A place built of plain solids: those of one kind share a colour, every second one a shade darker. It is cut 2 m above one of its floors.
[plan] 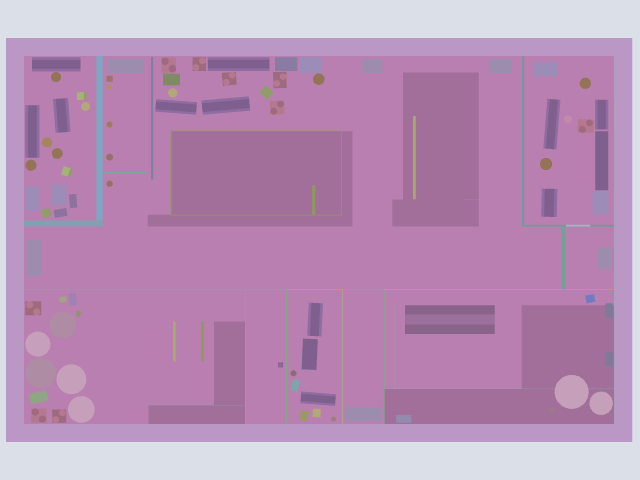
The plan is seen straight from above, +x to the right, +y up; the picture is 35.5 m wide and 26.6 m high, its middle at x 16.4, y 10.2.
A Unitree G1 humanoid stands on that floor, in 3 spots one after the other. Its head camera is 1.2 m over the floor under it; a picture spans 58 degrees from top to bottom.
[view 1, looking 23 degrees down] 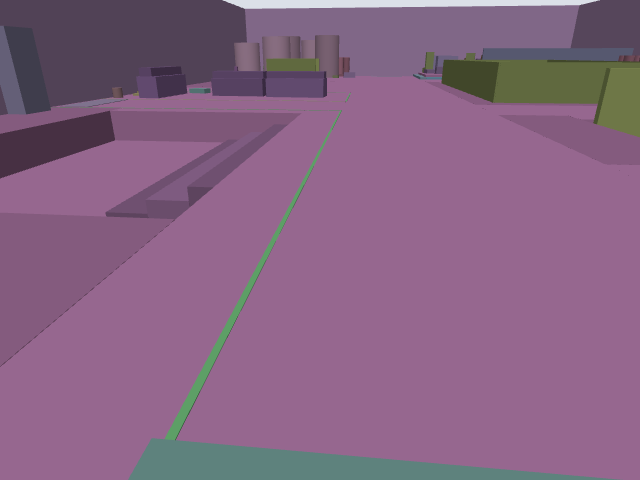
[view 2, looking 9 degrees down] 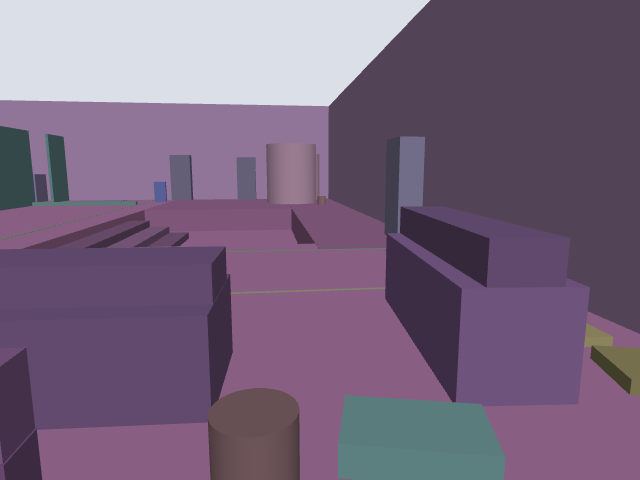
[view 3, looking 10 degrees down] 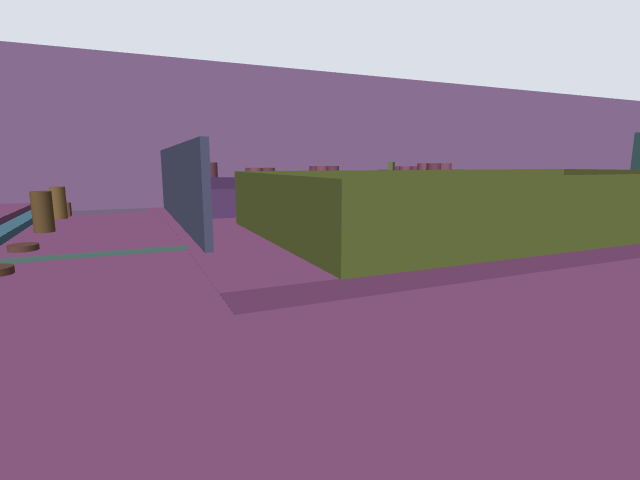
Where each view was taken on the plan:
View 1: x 30.70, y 8.07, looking -174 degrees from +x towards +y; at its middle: floor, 3.07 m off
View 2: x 13.40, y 2.75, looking -7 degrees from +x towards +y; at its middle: floor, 7.67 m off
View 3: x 6.12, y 7.63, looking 66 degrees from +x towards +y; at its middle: rail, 4.97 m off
